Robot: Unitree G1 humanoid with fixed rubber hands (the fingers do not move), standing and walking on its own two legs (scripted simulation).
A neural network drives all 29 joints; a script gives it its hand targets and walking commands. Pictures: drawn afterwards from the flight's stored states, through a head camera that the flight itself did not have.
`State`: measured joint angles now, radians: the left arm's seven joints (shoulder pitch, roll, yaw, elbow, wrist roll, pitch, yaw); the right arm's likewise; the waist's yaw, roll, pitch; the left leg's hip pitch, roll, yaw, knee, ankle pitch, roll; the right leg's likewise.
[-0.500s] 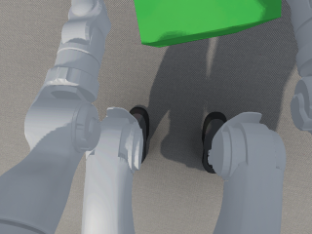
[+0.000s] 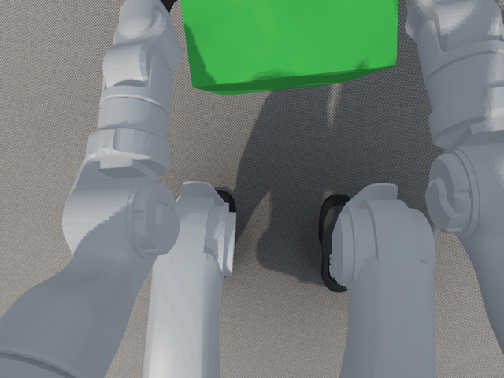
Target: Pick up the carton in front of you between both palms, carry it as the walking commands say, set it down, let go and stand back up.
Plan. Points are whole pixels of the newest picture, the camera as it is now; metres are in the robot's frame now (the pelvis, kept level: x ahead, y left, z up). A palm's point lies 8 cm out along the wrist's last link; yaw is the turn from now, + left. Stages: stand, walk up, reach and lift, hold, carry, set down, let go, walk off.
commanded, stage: reach and lift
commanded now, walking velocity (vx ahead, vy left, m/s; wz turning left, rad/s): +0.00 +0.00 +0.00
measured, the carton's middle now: (280, 7) +0.54 -0.02 -0.23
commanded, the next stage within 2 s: none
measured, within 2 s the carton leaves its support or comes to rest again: neither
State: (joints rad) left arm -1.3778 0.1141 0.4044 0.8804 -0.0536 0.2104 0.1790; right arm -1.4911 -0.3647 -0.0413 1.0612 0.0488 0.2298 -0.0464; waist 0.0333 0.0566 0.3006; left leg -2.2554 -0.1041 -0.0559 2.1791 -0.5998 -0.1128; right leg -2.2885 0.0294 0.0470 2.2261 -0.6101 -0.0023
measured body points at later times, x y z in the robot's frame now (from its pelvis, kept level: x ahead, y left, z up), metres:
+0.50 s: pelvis -0.02 +0.01 +0.11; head +0.26 -0.03 +0.46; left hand +0.51 +0.13 +0.04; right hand +0.51 -0.18 +0.03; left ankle +0.11 +0.14 -0.33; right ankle +0.09 -0.12 -0.33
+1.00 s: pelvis +0.03 +0.01 +0.23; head +0.21 -0.02 +0.64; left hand +0.47 +0.13 +0.19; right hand +0.46 -0.17 +0.18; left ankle +0.11 +0.14 -0.33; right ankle +0.09 -0.12 -0.33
